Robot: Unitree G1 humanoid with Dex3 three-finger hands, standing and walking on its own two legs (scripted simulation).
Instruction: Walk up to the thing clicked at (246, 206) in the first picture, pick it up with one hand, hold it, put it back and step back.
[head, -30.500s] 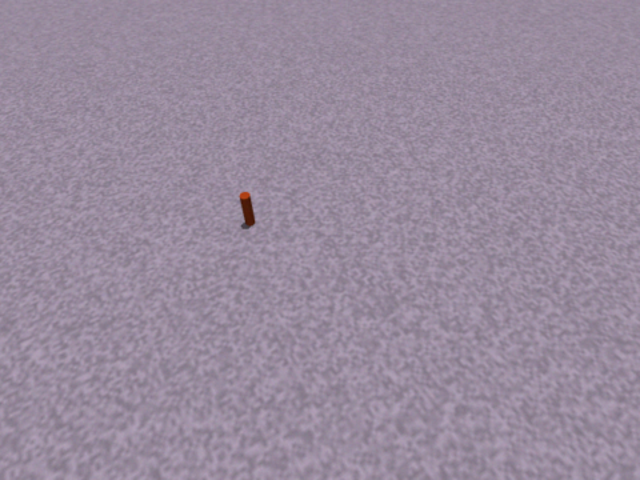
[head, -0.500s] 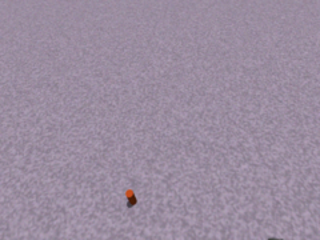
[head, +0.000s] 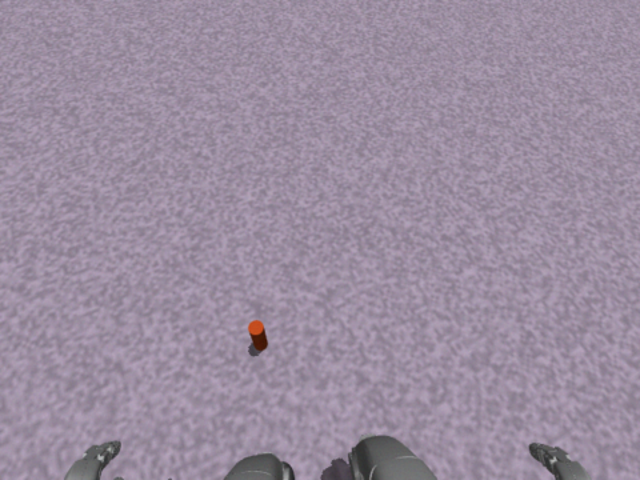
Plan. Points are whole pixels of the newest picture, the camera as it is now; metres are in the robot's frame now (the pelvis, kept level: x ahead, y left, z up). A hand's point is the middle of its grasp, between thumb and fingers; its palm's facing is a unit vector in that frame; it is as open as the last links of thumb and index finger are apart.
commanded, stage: step back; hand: left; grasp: from the side
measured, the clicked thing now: (258, 336) +0.49 +0.15 -0.68
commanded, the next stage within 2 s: none
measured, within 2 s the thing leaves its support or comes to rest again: neither
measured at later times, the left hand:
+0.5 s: hand out of the picture +0.02 +0.28 -0.15, palm faces +0.01 -0.93 -0.38, open 7.4 cm
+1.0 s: hand out of the picture -0.18 +0.23 -0.14, palm faces -0.04 -0.91 -0.41, open 7.4 cm
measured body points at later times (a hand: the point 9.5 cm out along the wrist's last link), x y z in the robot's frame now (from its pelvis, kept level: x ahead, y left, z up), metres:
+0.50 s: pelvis -0.12 +0.01 -0.01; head -0.05 +0.04 +0.44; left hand +0.02 +0.33 -0.13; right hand -0.02 -0.30 -0.11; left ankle -0.11 +0.12 -0.73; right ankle -0.07 -0.12 -0.69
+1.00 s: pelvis -0.26 -0.04 +0.00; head -0.21 -0.06 +0.44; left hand -0.18 +0.27 -0.11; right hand -0.17 -0.36 -0.12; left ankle -0.25 +0.10 -0.66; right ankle -0.25 -0.16 -0.73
